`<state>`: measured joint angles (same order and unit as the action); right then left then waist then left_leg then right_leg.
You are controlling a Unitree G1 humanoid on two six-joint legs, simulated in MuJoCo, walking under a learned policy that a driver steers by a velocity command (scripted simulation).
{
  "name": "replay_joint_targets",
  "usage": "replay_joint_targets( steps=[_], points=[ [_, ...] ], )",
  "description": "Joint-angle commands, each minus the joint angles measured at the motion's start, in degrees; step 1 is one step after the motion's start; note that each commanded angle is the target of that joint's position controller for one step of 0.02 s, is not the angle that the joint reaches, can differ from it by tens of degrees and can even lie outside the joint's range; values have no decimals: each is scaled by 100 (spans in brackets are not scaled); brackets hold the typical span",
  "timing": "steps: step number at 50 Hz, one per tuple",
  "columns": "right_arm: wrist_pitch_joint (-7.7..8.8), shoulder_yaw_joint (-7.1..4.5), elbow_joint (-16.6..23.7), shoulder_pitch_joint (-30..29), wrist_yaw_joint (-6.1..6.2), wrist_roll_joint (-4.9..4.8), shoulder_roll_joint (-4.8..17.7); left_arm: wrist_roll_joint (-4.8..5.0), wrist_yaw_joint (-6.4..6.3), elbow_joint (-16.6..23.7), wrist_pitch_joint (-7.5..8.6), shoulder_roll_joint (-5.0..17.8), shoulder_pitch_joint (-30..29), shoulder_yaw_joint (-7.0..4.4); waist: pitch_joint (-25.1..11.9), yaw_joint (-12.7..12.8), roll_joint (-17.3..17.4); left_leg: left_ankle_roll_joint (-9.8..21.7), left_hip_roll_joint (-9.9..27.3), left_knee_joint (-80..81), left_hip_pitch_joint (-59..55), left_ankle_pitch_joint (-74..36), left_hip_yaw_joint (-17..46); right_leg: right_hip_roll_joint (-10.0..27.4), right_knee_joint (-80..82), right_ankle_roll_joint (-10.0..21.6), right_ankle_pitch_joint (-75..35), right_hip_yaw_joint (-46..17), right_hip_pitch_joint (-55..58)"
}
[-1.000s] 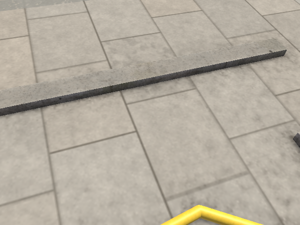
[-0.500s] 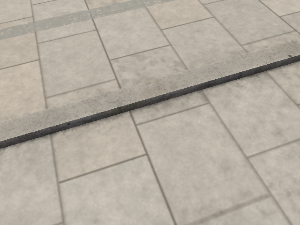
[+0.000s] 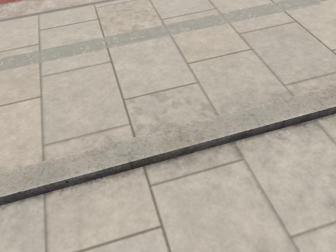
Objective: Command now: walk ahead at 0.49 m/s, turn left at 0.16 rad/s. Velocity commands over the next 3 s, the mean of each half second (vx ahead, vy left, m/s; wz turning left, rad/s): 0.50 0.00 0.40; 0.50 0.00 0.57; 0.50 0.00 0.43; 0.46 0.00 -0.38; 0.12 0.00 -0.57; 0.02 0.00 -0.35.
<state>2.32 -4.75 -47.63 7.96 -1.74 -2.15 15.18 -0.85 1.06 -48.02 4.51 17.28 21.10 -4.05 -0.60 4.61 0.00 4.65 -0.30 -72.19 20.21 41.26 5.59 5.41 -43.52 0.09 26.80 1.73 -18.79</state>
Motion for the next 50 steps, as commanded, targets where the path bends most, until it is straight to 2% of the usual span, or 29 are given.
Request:
replay_joint_targets(
  steps=[1, 2, 3, 4, 5, 7, 9, 11, 14, 16, 17, 18, 19, 20, 21, 22, 23, 24, 28, 33, 38, 41, 43, 44, 45, 46, 47, 48, 50],
  points=[
    [399, 194, 828, -136, -36, -408, -186, 105, 181, -155, 51, 632, 1078, -1, 727, -424, -856, -38, -177, -2645, 3450, -1096, 413, 2271, 2353, 1554, -4155, -3550, 1431],
    [309, 258, 1124, -592, -12, -316, -173, 122, 105, -246, 35, 1085, 519, -135, 893, -500, -1289, -223, 393, -1982, 3666, -1518, 234, 2628, 2885, 1678, -1752, -3838, 821],
    [165, 181, 1061, -1000, 58, -156, 189, 12, 25, -147, 70, 663, 43, -36, 957, -348, -386, -285, 739, -1581, 3025, -1839, 250, 2031, 2958, 1296, -512, -3194, 126],
    [98, 121, 1100, -952, 98, -203, 214, -121, -120, -121, 74, 557, -291, 30, 1130, -440, -599, -375, 587, -1154, 2966, -2153, 359, 1836, 3121, 1098, -550, -2554, -12],
    [0, 96, 997, -829, 93, -139, 339, -137, -214, -93, 137, 460, -327, 59, 1255, -361, -731, -517, 593, -586, 2690, -2336, 120, 1464, 3275, 965, -1088, -1644, -82],
    [19, 89, 1067, -931, 65, 87, 209, -123, -384, -291, 204, 284, 123, 52, 1055, -171, -568, -509, 534, 126, 2742, -2877, 36, 1222, 3171, 743, -2283, -624, 707],
    [29, 160, 1246, -1216, -35, 126, 9, -24, -461, -343, 185, 355, 219, 3, 793, -102, -378, -407, 482, 2068, 2011, -3764, -557, 795, 3313, 542, -2347, 254, 993],
    [52, 197, 1316, -1558, -140, 96, -163, 62, -456, -468, 158, 471, 538, -62, 657, 82, -336, -287, 234, 2961, 1402, -3816, -1101, 843, 3403, 581, -2962, 620, 1445],
    [29, 33, 1296, -1012, -211, 35, 132, 102, -434, -500, 59, 671, 457, -172, 302, -365, -753, 129, -138, 3465, 946, -3620, -1328, 1103, 2566, 509, -6029, 847, 2501],
    [-64, -220, 864, 562, -166, 28, 582, 145, -410, -381, -40, 809, -2, -238, -521, -1273, -805, 480, -476, 3742, -844, -3719, -1368, 948, 820, 309, -6979, 1013, 2316],
    [-163, -364, 586, 1436, -70, 51, 855, 142, -394, -258, -10, 782, -153, -230, -897, -1704, -502, 585, -418, 3786, -2386, -3761, -920, 690, -606, 128, -5922, 935, 1232],
    [-173, -382, 384, 1625, 40, 51, 1225, -116, -308, 1, 69, -76, -231, -25, -856, -1237, 1321, 699, 605, 3804, -3261, -4228, 990, -153, -2715, -50, 107, 648, -474],
    [-18, -329, 632, 1374, -22, 197, 1371, 182, -221, 305, 261, -281, 409, 90, -2123, -764, 1844, 1964, 1753, 5231, -4489, -2026, 4413, -848, -4186, -107, 934, -726, -1974],
    [74, -270, 643, 1243, -43, 194, 972, 356, -202, 409, 405, 224, -282, -15, -1496, -1040, 909, 1794, 1763, 5881, -4079, -1551, 4425, -609, -4371, -18, 354, -1012, -2599],
    [167, -214, 584, 1027, -41, 116, 791, 388, -218, 555, 469, 334, -688, -18, -699, -909, 457, 1590, 1575, 5882, -3246, -1936, 3574, -382, -3921, 82, -209, -917, -2702],
    [230, -178, 665, 558, -56, 91, 711, 247, -284, 544, 489, 322, -796, -18, -282, -576, -135, 1419, 1315, 5771, -2531, -3084, 2851, -192, -3611, 52, -603, -917, -2408],
    [282, -177, 690, 422, -72, 118, 682, 94, -317, 597, 472, 361, -896, -49, -279, -451, -266, 1331, 1005, 5700, -2069, -4025, 2416, -130, -3205, 24, -703, -921, -1963],
    [307, -156, 724, 421, -61, 165, 640, 73, -302, 618, 401, 429, -864, -84, -299, -338, -247, 1252, 833, 5758, -1904, -4443, 2096, -49, -2786, -2, -801, -928, -1691],
    [315, -157, 585, 967, 103, 10, 672, -30, -247, 877, 223, 213, -1310, -47, -221, -390, 27, 1222, 736, 5816, -1610, -5191, 1618, -14, -1651, -259, -1033, -735, -1805],
    [132, -150, 636, 1314, 297, 68, 767, 26, -184, 1281, 218, 92, -2578, 24, 106, -780, 347, 856, 427, 5804, -985, -4696, 1310, -357, 304, -446, -2636, -585, -1667],
    [35, -144, 555, 1608, 328, 40, 737, 99, -66, 1566, 298, 124, -3174, 19, 96, -999, 534, 678, 504, 5423, -1170, -4216, 1698, -705, 1302, -338, -3072, -629, -1169],
    [-38, -185, 595, 1493, 389, 34, 773, 139, -27, 1589, 382, 318, -3014, -74, 100, -846, 671, 635, 661, 4951, -1648, -4406, 2110, -745, 1706, -131, -2507, -730, -943],
    [-52, -174, 723, 1217, 382, 41, 710, 122, -67, 1402, 433, 519, -2101, -203, -298, -370, 771, 453, 411, 4168, -1570, -5416, 2007, -745, 2092, 172, -2505, -566, 292],
    [-29, -94, 875, 1032, 327, 111, 515, 30, -97, 1289, 437, 732, -1223, -285, -1051, 53, 534, 286, 199, 2944, -961, -5187, 1726, -98, 1819, 536, -2566, -1041, 1832],
    [-14, -2, 960, 1643, 328, 80, 185, -82, -129, 1180, 383, 1058, -369, -372, -1932, -17, -677, -133, -579, 1109, 792, -2913, 978, 1169, 1893, 1305, -1914, -3024, 3917],
    [5, 54, 988, 2109, 328, -5, 374, 36, -60, 1045, 340, 910, -257, -338, -2051, -209, -1876, -228, -528, 85, 1970, -653, 746, 1906, 2423, 1715, -588, -4902, 4265],
    [-27, -48, 894, 1795, 312, -26, 807, 115, -79, 1153, 291, 413, -563, -223, -1185, -137, -1084, -315, -135, -389, 2373, -1121, 753, 1716, 2597, 1503, 159, -4424, 3524],
    [-58, -82, 978, 1236, 299, 52, 931, 106, -104, 1183, 222, 219, -846, -157, -492, -119, -483, -366, 49, -409, 2315, -1621, 487, 1414, 2700, 1241, -174, -3473, 2651],
    [-51, -113, 1128, 851, 256, 137, 777, 33, -98, 1093, 203, 127, -1113, -84, 85, -375, -287, -361, 390, 21, 2011, -2119, 332, 979, 3012, 1061, -1242, -2403, 1449]
  ],
)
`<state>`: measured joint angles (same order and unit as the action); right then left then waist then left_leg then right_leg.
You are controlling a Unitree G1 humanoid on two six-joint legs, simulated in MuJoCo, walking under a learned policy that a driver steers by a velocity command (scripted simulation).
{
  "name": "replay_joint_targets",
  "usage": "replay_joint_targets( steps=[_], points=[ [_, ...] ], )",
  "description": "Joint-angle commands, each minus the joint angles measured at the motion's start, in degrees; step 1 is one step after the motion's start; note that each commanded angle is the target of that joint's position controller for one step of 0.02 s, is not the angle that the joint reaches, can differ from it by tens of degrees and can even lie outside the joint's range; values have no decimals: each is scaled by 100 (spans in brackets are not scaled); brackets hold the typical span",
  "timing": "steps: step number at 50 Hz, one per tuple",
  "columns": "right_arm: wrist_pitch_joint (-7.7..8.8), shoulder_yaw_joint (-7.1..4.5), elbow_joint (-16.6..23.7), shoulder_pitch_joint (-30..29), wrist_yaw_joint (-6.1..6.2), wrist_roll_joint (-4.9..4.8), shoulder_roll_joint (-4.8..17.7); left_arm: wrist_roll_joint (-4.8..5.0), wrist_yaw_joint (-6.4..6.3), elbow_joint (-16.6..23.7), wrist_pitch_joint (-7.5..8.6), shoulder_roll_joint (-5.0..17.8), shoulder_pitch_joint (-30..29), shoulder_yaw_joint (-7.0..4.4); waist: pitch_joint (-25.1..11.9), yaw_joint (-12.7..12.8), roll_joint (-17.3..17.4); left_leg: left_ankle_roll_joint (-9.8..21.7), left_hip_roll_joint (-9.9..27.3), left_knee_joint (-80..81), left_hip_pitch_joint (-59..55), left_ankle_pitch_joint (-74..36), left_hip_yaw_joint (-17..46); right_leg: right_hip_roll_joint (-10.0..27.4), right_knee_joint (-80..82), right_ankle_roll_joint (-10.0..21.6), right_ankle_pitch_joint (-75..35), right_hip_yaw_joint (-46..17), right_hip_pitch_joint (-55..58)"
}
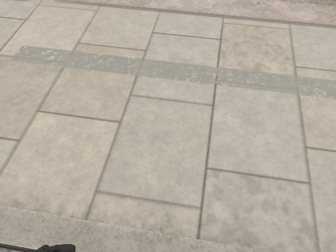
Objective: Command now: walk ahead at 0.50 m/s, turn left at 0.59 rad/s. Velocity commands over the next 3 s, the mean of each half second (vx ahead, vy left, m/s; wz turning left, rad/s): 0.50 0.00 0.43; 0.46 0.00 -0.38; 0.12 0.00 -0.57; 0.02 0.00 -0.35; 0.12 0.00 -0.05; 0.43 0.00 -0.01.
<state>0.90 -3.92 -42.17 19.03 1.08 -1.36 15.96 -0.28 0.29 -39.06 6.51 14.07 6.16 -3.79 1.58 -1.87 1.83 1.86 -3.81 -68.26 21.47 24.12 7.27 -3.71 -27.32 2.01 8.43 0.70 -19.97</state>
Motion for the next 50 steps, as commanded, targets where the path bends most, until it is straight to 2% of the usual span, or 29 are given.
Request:
replay_joint_targets(
  steps=[1, 3, 7, 12, 16, 19, 20, 21, 22, 23, 24, 25, 26, 27, 29, 31, 33, 35, 36, 38, 40, 42, 44, 45, 46, 47, 48, 49, 50],
  points=[
    [74, -181, 581, -197, -60, 7, 576, -43, -8, 151, 19, 427, 350, -98, -84, 185, -577, -68, 849, -229, 1699, -499, 88, 1728, 1534, 816, 358, -1910, 1269],
    [34, -127, 635, -246, -87, -6, 367, -1, 22, 27, 84, 507, 425, -130, -80, 170, -679, -109, 948, -30, 1705, -672, -39, 1682, 1754, 914, -66, -1429, 1073],
    [28, -85, 787, -683, -102, 6, 357, -11, 12, -177, 93, 842, 591, -229, -79, 245, -508, -256, 1056, 780, 2119, -1482, -8, 1780, 1913, 1001, -864, -746, 1375],
    [69, 8, 924, -1440, -258, 12, 219, 23, -18, -328, -50, 999, 907, -233, 62, 580, -489, -218, 955, 1995, 1924, -2453, -486, 1676, 1762, 767, -1278, 122, 1752],
    [63, 80, 1262, -2092, -388, 10, 120, 116, -16, -502, -208, 1169, 1309, -244, 307, 757, -470, -32, 843, 2674, 2000, -1858, -744, 1991, 1546, 718, -1759, 239, 2333],
    [92, -27, 1292, -1782, -384, 64, 328, 220, 5, -696, -338, 1301, 1586, -210, -65, 370, -574, 269, 137, 3398, 604, -621, -1384, 1882, 555, 670, -4375, 432, 2427],
    [129, -174, 1054, -957, -377, 86, 582, 269, 0, -803, -370, 1327, 1642, -167, -550, -127, -549, 467, 28, 3968, -840, -1506, -1393, 1749, -495, 528, -5074, 498, 2110],
    [114, -311, 768, -40, -296, 107, 859, 302, 0, -795, -311, 1375, 1453, -138, -993, -641, -683, 620, 324, 4177, -2464, -2154, -1035, 1545, -1569, 323, -4397, 510, 1055],
    [73, -404, 565, 866, -147, 175, 1464, -25, 61, -574, -210, 657, 1333, 90, -1797, -715, 589, 1054, 2064, 3700, -4462, -3784, 922, 894, -3751, 7, 786, 477, -803],
    [90, -374, 615, 1034, -151, 318, 1518, 243, 86, -584, -42, 565, 1639, 133, -2658, -696, 1124, 2075, 3211, 4370, -5035, -3675, 3050, 170, -5308, -190, 2784, -570, -2130],
    [114, -305, 500, 978, -168, 311, 1089, 414, 72, -585, -1, 1092, 1111, -40, -1997, -893, 233, 1847, 2897, 4570, -4348, -3567, 2204, 465, -5617, -223, 2440, -952, -2568],
    [135, -218, 381, 689, -168, 260, 814, 413, 62, -439, -34, 972, 840, -29, -1192, -631, 358, 1507, 2548, 4657, -3648, -3174, 1299, 716, -5397, -235, 2059, -650, -2799],
    [157, -125, 366, 241, -178, 210, 549, 279, 35, -461, -101, 808, 760, 2, -755, -343, 171, 1265, 2248, 4871, -2835, -2732, 873, 956, -5276, -282, 1689, -467, -2632],
    [180, -57, 363, -59, -187, 210, 333, 211, 26, -500, -211, 757, 822, -27, -389, -150, 384, 1188, 2100, 5185, -2153, -2369, 521, 1045, -5346, -333, 1404, -372, -2433],
    [269, -16, 241, -306, -180, 240, 179, 279, 18, -570, -426, 460, 1120, -2, -74, 158, 585, 1093, 2068, 5712, -1366, -1999, 139, 1042, -5979, -362, 1212, -314, -2297],
    [338, -7, 138, -497, -185, 232, 153, 294, -35, -347, -535, 365, 925, 31, 273, 345, 242, 892, 1937, 5903, -823, -1782, -459, 1175, -5577, -349, 875, -562, -2628],
    [378, -63, 55, -574, -100, 280, 383, 153, -49, 23, -497, 216, 349, 135, 453, 315, 320, 802, 1545, 6198, -393, -2192, -1224, 1070, -4116, -404, 419, -203, -2317],
    [476, -131, -71, -187, -53, 366, 581, 34, 36, -8, -441, 172, 338, 160, 27, 157, 230, 941, 1749, 6038, -988, -3249, -1342, 1035, -3948, -328, -162, -9, -2027],
    [503, -131, -77, -226, -46, 346, 600, 113, 84, 23, -423, 328, 348, 112, 61, 203, 96, 933, 1726, 5938, -1218, -3448, -1492, 1041, -3485, -285, -501, -87, -2129],
    [479, -166, -184, -29, 13, 213, 679, 168, 171, 206, -365, 322, 17, 118, 112, 56, 37, 906, 2086, 5752, -2140, -3824, -1414, 1090, -2856, -146, -817, -247, -2693],
    [353, -172, -226, 106, 50, 150, 728, 204, 296, 466, -377, 249, -527, 142, 320, -105, 18, 671, 1994, 5798, -2309, -3624, -1637, 981, -1554, -52, -1092, 13, -2398],
    [278, -246, -277, 177, 66, 86, 972, 177, 378, 599, -388, 304, -710, 98, 286, -147, 234, 550, 2042, 5505, -2680, -4675, -1759, 684, -1079, 64, -611, 425, -1958],
    [210, -303, -248, 98, 92, 79, 1160, 164, 406, 575, -418, 653, -107, -81, -89, 220, 470, 399, 2012, 4392, -2988, -6685, -1860, 249, -910, 295, -38, 684, -1182],
    [170, -302, -185, -70, 111, 47, 1183, 127, 367, 364, -420, 915, 752, -219, -534, 661, 447, 254, 1857, 3282, -2757, -6991, -1941, -10, -615, 414, -310, 742, -131],
    [211, -259, -131, -112, 112, -15, 1087, 95, 251, 211, -422, 1213, 1371, -371, -872, 1014, 187, -24, 1564, 1955, -1884, -6160, -2001, -79, -134, 595, -1226, 461, 1217],
    [295, -41, 62, 358, 64, 309, 314, 67, 114, 196, -456, 1762, 1482, -422, -1434, 537, -1430, -377, 876, -250, 150, -553, -1877, 1226, -847, 1090, -4023, -1263, 3181],
    [472, 93, 206, 848, -38, 267, 285, -62, 164, 523, -373, 1879, 1425, -379, -3032, 428, -1741, -607, -96, -2238, 1615, 1785, -544, 2750, -171, 2651, -3797, -4539, 4610],
    [545, -79, 246, -40, -75, 67, 935, -46, 210, 537, -390, 1518, 1464, -305, -3013, 932, -476, -507, 236, -2497, 1807, 1231, 122, 2459, 276, 2320, -3531, -3997, 4228],
    [529, -27, 491, -442, -38, -17, 798, 34, 220, 438, -376, 1386, 1143, -259, -2000, 704, -509, -445, 434, -2181, 2111, 823, -97, 2226, 288, 2000, -3347, -3122, 3368]
  ],
)
Over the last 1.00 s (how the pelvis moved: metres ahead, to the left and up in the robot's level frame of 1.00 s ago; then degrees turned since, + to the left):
0.57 0.12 0.03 33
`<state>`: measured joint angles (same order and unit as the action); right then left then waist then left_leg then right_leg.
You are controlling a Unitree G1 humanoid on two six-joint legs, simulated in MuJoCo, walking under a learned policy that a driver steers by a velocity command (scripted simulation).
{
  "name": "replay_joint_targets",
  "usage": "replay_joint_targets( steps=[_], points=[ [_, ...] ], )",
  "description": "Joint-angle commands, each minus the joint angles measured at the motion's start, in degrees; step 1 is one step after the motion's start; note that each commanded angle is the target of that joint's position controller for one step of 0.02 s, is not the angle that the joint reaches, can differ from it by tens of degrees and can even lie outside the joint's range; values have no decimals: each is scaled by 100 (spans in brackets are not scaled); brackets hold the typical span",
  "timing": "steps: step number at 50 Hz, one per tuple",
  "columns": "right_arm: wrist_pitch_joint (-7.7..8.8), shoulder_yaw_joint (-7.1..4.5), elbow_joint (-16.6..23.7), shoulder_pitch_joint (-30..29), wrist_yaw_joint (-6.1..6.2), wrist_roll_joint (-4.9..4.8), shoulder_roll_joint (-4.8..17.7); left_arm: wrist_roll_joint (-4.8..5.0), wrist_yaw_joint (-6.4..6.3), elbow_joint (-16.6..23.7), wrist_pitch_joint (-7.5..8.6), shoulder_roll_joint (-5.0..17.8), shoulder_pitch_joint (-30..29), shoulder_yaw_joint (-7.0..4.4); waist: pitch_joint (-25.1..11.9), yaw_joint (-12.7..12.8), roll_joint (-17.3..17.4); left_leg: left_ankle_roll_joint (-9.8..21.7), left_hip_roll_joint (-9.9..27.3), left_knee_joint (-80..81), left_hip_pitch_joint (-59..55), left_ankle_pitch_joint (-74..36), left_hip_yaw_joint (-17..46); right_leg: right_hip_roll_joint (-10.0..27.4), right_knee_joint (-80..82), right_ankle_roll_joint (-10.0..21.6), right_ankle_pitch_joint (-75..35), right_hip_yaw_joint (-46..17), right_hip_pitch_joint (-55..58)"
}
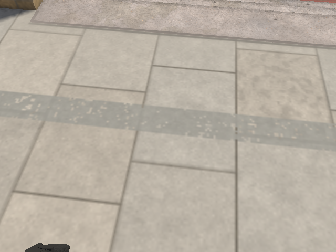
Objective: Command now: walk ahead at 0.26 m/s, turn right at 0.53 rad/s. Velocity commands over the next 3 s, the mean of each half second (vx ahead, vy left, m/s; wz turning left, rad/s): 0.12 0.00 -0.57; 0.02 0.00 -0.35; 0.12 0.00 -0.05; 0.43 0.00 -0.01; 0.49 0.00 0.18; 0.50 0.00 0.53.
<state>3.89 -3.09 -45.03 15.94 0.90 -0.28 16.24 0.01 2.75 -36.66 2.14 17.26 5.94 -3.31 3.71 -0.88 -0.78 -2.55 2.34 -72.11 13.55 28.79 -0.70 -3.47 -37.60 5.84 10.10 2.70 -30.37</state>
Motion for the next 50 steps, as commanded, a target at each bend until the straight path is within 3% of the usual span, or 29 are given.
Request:
replay_joint_targets(
  steps=[1, 2, 3, 4, 5, 7, 8, 9, 11, 14, 17, 20, 21, 22, 23, 24, 25, 27, 29, 31, 34, 36, 39, 40, 41, 42, 46, 48, 50],
  points=[
    [191, -89, 793, -225, 61, -6, 720, 149, -48, 231, 44, 811, 732, -242, -1405, 278, 139, -69, -1, -1509, 3013, -69, 623, 1894, 1333, 1371, -3529, -2814, 3620],
    [137, -110, 930, -421, 130, 87, 744, 168, -71, 264, 30, 759, 582, -231, -1088, 189, 75, -91, 20, -1174, 2778, -105, 578, 1577, 1426, 1249, -3687, -2531, 3076],
    [48, -110, 1009, -452, 140, 79, 716, 56, -112, 277, 21, 734, 639, -213, -1082, 67, 48, -97, 3, -989, 2382, -131, 608, 1396, 1501, 1180, -3771, -2348, 2752],
    [-16, -91, 1058, -451, 149, 85, 609, 16, -133, 235, 35, 771, 648, -241, -1025, -23, 20, -156, -36, -665, 2334, -141, 578, 1311, 1562, 1148, -3943, -2269, 2615],
    [-82, 19, 1095, -492, 170, 71, 320, 29, -178, 168, 14, 734, 605, -250, -1022, -93, -66, -200, 40, 295, 2382, 157, 486, 1282, 1607, 1062, -4215, -2087, 2607],
    [-153, 65, 1023, -422, 169, 129, 280, -90, -212, 233, 22, 891, 700, -288, -1500, -31, -209, -239, -81, -276, 2133, 290, 313, 1546, 1395, 1139, -5749, -2257, 2498],
    [-173, -34, 955, -336, 171, 90, 562, -30, -261, 205, 15, 975, 826, -309, -1651, -24, -69, -270, -80, -253, 2139, -264, 554, 1504, 1391, 1146, -5290, -2206, 2408],
    [-213, -55, 983, -377, 187, 75, 605, 17, -299, 224, -19, 1033, 722, -319, -1632, -82, -211, -281, -111, -206, 2185, -463, 532, 1448, 1408, 1090, -5011, -2152, 2229],
    [-284, -47, 1093, -679, 224, 74, 579, 88, -406, 241, -165, 990, 640, -285, -1389, -80, -236, -374, -155, 567, 2262, -1012, 609, 1204, 1499, 889, -3734, -2067, 1900],
    [-307, 41, 1240, -1236, 171, 82, 295, 75, -537, 383, -383, 904, 429, -270, -1230, 60, -638, -405, -390, 2055, 1711, -1630, 507, 844, 1505, 579, -2066, -2125, 1526],
    [-281, -27, 1202, -1203, 96, 11, 416, 4, -520, 481, -440, 900, 338, -276, -1223, 112, -968, -345, -540, 2905, 1125, -1601, 544, 927, 1432, 527, -1457, -2525, 1440],
    [-191, -104, 1103, -884, 47, 18, 447, 73, -510, 543, -474, 759, 222, -236, -1037, -19, -1074, -160, -515, 4331, 461, -2038, 560, 873, 1090, 352, -1220, -2967, 1509],
    [-158, -154, 1030, -688, 41, 43, 515, 93, -514, 553, -474, 613, 283, -201, -946, -52, -996, -14, -293, 4921, -44, -2535, 562, 670, 842, 170, -761, -2948, 1274],
    [-155, -239, 1043, -448, 65, 139, 849, 14, -506, 569, -475, 304, 562, -115, -1202, 54, -181, 407, 847, 5038, -914, -3087, 1514, 254, -224, -128, 828, -2480, 672],
    [-233, -346, 1054, -477, 60, 301, 1280, -8, -501, 717, -419, 236, 904, -104, -1026, 359, 1495, 1417, 2059, 5131, -1255, -4396, 2961, -744, -1440, -509, 3076, -1516, -592],
    [-215, -360, 1042, -393, 35, 322, 1174, -66, -471, 708, -320, 789, 871, -264, -1025, 221, 1575, 1979, 2429, 5420, -983, -3817, 3670, -324, -2737, -796, 2982, -1362, -1044],
    [-210, -277, 1114, -587, 58, 305, 841, 29, -479, 599, -343, 1100, 676, -385, -826, 164, 1107, 1810, 2036, 5405, -715, -3112, 2974, -110, -3316, -868, 2414, -1300, -1083],
    [-277, -160, 1201, -1052, 120, 151, 487, 36, -538, 432, -529, 988, 689, -408, -591, 259, 821, 1350, 1315, 5391, -192, -2613, 1825, -7, -3871, -1041, 1628, -1053, -906],
    [-340, -130, 1186, -1094, 206, 155, 493, 65, -502, 465, -594, 680, 707, -327, -506, 261, 869, 1304, 983, 5492, 163, -2766, 1077, 9, -4032, -1139, 1154, -695, -636],
    [-371, -135, 1112, -785, 273, 201, 514, 91, -494, 625, -572, 560, 408, -278, -614, 54, 976, 1452, 1028, 5485, -112, -2982, 890, 66, -3806, -1203, 975, -608, -690],
    [-423, -196, 986, -465, 309, 162, 676, 21, -461, 768, -524, 305, 125, -152, -889, -104, 996, 1623, 1275, 5339, -776, -3291, 950, 233, -2756, -1217, 1183, -672, -652],
    [-439, -248, 974, -532, 276, 127, 822, -18, -403, 763, -492, 178, 104, -76, -1009, -117, 1078, 1615, 1311, 5298, -665, -3251, 827, 347, -1903, -1131, 1378, -497, -59],
    [-448, -259, 889, -501, 188, 31, 886, 24, -321, 650, -474, 248, 263, -81, -970, -124, 1290, 1588, 1341, 5243, -320, -3047, 816, 307, -672, -933, 1352, -202, 879],
    [-449, -233, 855, -416, 173, 30, 829, 14, -306, 557, -465, 342, 312, -117, -917, -133, 1046, 1532, 1296, 5228, -116, -3028, 778, 235, -320, -807, 1070, -144, 1148],
    [-443, -194, 875, -495, 177, 76, 728, -52, -307, 402, -449, 453, 416, -185, -896, -57, 401, 1340, 1186, 5345, 100, -2524, 470, 159, -464, -652, 1037, -157, 1222],
    [-428, -203, 876, -707, 160, 53, 788, -80, -285, 374, -424, 239, 431, -156, -704, 88, 398, 1156, 1085, 5307, 233, -2042, 287, 132, -289, -538, 1027, -105, 1330],
    [-415, -71, 606, -613, 47, 74, 309, -171, -252, 220, -245, -240, 290, -45, -109, 202, 328, 370, 579, 5007, 599, -1150, -408, 109, 942, -342, -157, -217, 1649],
    [-369, -41, 496, -156, -9, 40, 196, -275, -262, 316, -102, 90, -63, -65, 94, -98, -721, 4, 263, 4293, -39, -1782, -426, 1032, 1929, 73, 357, -1777, 548],
    [-326, -80, 272, 129, -62, 49, 291, -249, -237, 257, -37, -139, -302, 0, 144, -196, -793, -9, 313, 4495, -646, -2271, -187, 963, 1898, 121, 734, -1745, 116]
  ],
)
Over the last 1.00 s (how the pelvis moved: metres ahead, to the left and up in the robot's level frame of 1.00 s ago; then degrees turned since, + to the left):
0.53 0.07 -0.02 -4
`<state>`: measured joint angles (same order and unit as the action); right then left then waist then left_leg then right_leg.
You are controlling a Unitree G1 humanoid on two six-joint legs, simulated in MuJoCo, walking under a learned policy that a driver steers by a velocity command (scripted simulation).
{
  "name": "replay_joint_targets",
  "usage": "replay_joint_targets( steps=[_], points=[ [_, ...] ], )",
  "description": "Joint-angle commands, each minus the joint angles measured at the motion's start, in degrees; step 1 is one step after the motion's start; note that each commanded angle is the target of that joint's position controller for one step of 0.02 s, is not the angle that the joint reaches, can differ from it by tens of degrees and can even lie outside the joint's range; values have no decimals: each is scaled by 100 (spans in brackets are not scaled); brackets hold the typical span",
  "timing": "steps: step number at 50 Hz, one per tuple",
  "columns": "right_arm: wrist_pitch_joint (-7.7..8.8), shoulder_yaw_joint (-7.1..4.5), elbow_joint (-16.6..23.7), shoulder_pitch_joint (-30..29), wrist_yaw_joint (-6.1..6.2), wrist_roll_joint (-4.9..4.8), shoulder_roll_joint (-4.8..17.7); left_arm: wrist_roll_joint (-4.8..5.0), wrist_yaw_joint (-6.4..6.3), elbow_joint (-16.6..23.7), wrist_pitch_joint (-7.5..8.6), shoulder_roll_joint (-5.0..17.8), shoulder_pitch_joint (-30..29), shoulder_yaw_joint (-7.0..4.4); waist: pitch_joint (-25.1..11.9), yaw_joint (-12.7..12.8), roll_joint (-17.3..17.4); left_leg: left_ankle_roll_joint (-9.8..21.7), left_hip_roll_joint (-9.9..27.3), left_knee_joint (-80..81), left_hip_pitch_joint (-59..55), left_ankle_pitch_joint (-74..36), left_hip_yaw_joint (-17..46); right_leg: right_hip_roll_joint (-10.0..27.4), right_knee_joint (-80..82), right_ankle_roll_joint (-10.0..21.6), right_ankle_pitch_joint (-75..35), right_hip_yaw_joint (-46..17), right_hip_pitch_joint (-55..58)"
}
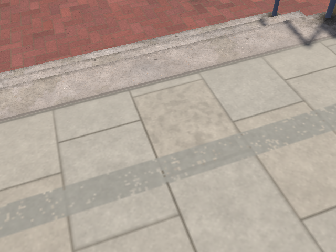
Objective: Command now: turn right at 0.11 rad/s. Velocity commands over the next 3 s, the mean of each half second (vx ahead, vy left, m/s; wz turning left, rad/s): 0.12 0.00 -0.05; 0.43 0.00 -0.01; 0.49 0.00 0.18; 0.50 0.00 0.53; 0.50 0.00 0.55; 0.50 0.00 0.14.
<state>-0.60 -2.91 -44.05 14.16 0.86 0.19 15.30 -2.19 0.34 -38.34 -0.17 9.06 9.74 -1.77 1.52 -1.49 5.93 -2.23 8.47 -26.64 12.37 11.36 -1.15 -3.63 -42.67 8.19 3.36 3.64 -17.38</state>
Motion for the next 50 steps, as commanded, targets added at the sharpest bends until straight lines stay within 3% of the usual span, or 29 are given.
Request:
replay_joint_targets(
  steps=[1, 8, 11, 14, 16, 18, 23, 25, 27, 28, 29, 30, 31, 32, 33, 35, 36, 37, 38, 39, 41, 42, 43, 44, 45, 46, 47, 49, 50],
  points=[
    [158, -107, 39, 366, -82, 43, 391, -6, 18, 316, 213, 645, -548, -168, 267, -44, -1297, -52, -309, -68, -623, -693, -203, 815, 2233, -251, 1311, -1610, -1048],
    [336, -84, -473, 530, -159, 87, 240, 163, -44, -286, 347, 359, -147, -194, -232, 194, -399, -68, -54, 167, -479, -1980, -318, 414, 1161, -465, -338, -774, -101],
    [347, -56, -682, 563, -124, 82, 156, 188, -72, -498, 321, 322, -263, -221, -212, 177, -319, -48, -51, 222, -464, -2177, -354, 414, 1078, -496, -452, -672, 23],
    [287, -92, -934, 816, -25, 5, 224, 237, -114, -802, 255, 248, -174, -255, -160, 99, -140, 161, -7, 436, -453, -217, -274, 111, 737, -512, 818, -147, -134],
    [229, -153, -934, 677, 81, -72, 437, 344, -151, -876, 238, 295, -205, -302, 352, 106, 261, 574, 395, 1036, -118, 1619, 319, -26, 587, -493, 1872, 294, -424],
    [268, -203, -1011, 853, 162, -101, 547, 453, -154, -846, 307, 388, -520, -365, 856, -98, 262, 799, 629, 1413, -360, 2291, 797, 78, 544, -403, 2509, 246, -1049],
    [405, -242, -1550, 1719, 127, -148, 415, 398, 35, -752, 584, 290, -1183, -358, 579, -445, 232, 1016, 665, 944, -2066, -35, 1076, 246, 1052, -353, 2560, 183, -1898],
    [400, -251, -1640, 1729, 99, -163, 412, 381, 95, -770, 620, 286, -1196, -351, 362, -351, 150, 1042, 574, 594, -2312, -1119, 984, 164, 1373, -329, 2481, 276, -1746],
    [414, -247, -1585, 1272, 92, -173, 449, 358, 141, -947, 637, 344, -693, -382, 12, 98, 107, 920, 282, -166, -1996, -3274, 492, -48, 2071, -275, 1974, 440, -737],
    [450, -231, -1426, 717, 99, -166, 432, 355, 145, -1211, 651, 496, 156, -463, -320, 623, -67, 709, 6, -1146, -1244, -4405, 48, -45, 2657, -187, 883, 359, 534],
    [592, -279, -1089, -126, 109, -153, 535, 326, 90, -1687, 602, 878, 1519, -605, -493, 1279, -595, 438, -226, -2589, 562, -3939, -249, 303, 2955, -35, -817, -213, 2393],
    [799, -241, -766, -690, 78, -23, 356, 213, 24, -2055, 527, 1490, 2396, -732, -450, 1574, -2252, 311, -554, -4163, 3234, 466, -297, 1334, 2417, 256, -3567, -1568, 4343],
    [934, -231, -827, -740, -36, -206, 218, 139, -70, -2031, 497, 1159, 2348, -595, -272, 1371, -2074, 449, -391, -4850, 4573, 1682, 192, 1946, 1970, 439, -4710, -1786, 4838],
    [1000, -218, -764, -1054, -109, -456, 164, 87, -122, -2071, 491, 758, 2380, -444, 121, 1360, -1638, 544, -373, -5252, 5457, 1759, 227, 1956, 2092, 500, -4126, -1641, 4955],
    [1052, -168, -571, -1431, -128, -529, -17, 81, -141, -2152, 494, 623, 2460, -359, 443, 1288, -1242, 579, -336, -5307, 6069, 1764, -49, 1822, 2265, 399, -3480, -1539, 4938],
    [1148, 3, -234, -1680, -181, -458, -510, 160, -192, -2095, 527, 256, 1904, -132, 1093, 757, -738, 392, -355, -3958, 5620, 1236, -494, 1398, 2768, 136, -2482, -1136, 3317],
    [1184, 93, -190, -1501, -252, -427, -673, 203, -243, -1901, 563, 239, 1315, -73, 1268, 424, -646, 241, -438, -2664, 4514, 578, -625, 1249, 3037, 62, -2029, -919, 2045],
    [1241, 146, -280, -1070, -379, -253, -706, 240, -307, -1619, 630, 481, 508, -89, 1091, -2, -531, 190, -630, -978, 2282, -879, -648, 1037, 3195, 72, -1685, -600, 383],
    [1251, 28, -500, -464, -456, -70, -458, 219, -312, -1570, 764, 1001, 558, -225, 301, -187, -774, 186, -1092, -567, -129, -2627, -609, 989, 3181, 223, -1901, -667, -443],
    [1146, -161, -754, 414, -398, -114, -52, 167, -279, -1543, 861, 1590, 451, -382, -389, -672, -1197, 172, -1381, -711, -1491, -3083, -375, 1026, 2865, 230, -2565, -690, -411],
    [737, -363, -1121, 1641, -130, -38, 479, 250, -184, -1457, 854, 1683, -115, -462, -896, -1613, -1169, 311, -1291, -549, -2862, -3046, -172, 844, 1379, -138, -3412, -401, -315],
    [549, -363, -1280, 2081, 14, 70, 535, 380, -111, -1442, 808, 1323, -250, -384, -758, -1835, -756, 580, -823, -117, -2946, -3189, 82, 520, -360, -385, -1935, -434, -306],
    [534, -249, -1286, 1977, 36, 321, 778, 361, 1, -1488, 737, 282, 816, -141, -1293, -1061, 1227, 1261, 610, -785, -3348, -5115, 1379, -50, -3437, -548, 3198, -594, -765],
    [654, -158, -1160, 1745, -92, 361, 560, 604, 32, -1787, 734, -116, 2105, 0, -1905, -666, 1053, 2148, 1118, -617, -3472, -4742, 2856, -322, -4495, -460, 3440, -1806, -1268],
    [681, -256, -1090, 1157, -188, 110, 660, 674, 16, -1718, 676, 289, 2089, -63, -1481, -477, 404, 2342, 1209, 341, -2635, -2294, 3213, -50, -4607, -489, 3026, -1460, -1616],
    [738, -238, -943, 362, -276, -129, 620, 594, -19, -1505, 603, 495, 1640, -85, -812, -208, -230, 2174, 1145, 905, -1689, -63, 3318, 380, -4311, -466, 2445, -1144, -1908],
    [760, -146, -792, -251, -318, -155, 418, 480, -76, -1441, 516, 736, 1293, -145, -372, -66, -697, 2011, 1082, 1320, -648, 766, 3222, 648, -4122, -457, 2099, -1022, -1768],
    [762, -82, -755, -726, -339, 25, 358, 371, -131, -1439, 278, 785, 1392, -184, -50, 277, -487, 1873, 900, 1755, 951, 1249, 2818, 1027, -3670, -536, 1891, -1051, -1109],
    [753, -68, -804, -771, -320, 23, 351, 359, -157, -1417, 220, 743, 1460, -184, 51, 402, -297, 1782, 755, 1914, 1330, 1308, 2477, 1137, -3274, -579, 1955, -1033, -1002]
  ],
)
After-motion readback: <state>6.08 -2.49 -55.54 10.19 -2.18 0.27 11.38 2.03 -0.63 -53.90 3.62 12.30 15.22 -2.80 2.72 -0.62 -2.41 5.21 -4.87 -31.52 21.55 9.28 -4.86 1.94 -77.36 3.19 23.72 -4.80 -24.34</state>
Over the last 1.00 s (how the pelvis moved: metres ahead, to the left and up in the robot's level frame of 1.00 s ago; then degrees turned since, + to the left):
0.11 0.03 0.03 -26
